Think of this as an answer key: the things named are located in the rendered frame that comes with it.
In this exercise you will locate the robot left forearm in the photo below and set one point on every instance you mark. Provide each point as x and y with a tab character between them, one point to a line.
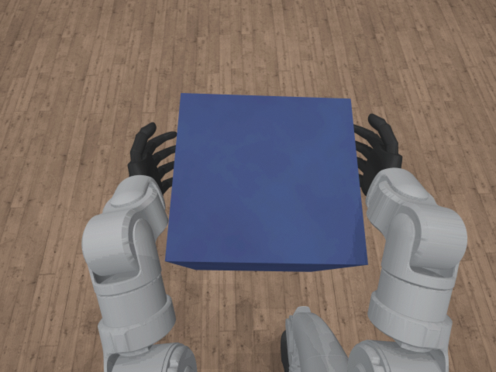
119	247

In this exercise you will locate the right robot hand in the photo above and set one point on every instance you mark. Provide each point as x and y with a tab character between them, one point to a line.
383	155

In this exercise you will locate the right robot thigh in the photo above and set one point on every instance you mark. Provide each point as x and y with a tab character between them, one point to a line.
318	348

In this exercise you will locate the left robot hand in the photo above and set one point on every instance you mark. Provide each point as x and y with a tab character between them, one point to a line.
144	163

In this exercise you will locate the carton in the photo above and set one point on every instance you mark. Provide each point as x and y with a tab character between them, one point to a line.
265	183

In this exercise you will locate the robot right forearm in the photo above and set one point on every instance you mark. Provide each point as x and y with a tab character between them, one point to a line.
424	246

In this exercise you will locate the right robot shin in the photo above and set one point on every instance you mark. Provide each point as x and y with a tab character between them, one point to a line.
294	360

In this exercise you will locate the left robot upper arm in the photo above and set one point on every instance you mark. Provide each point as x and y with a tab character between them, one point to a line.
166	357

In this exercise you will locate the right robot upper arm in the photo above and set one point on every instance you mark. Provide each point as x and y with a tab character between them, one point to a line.
386	356

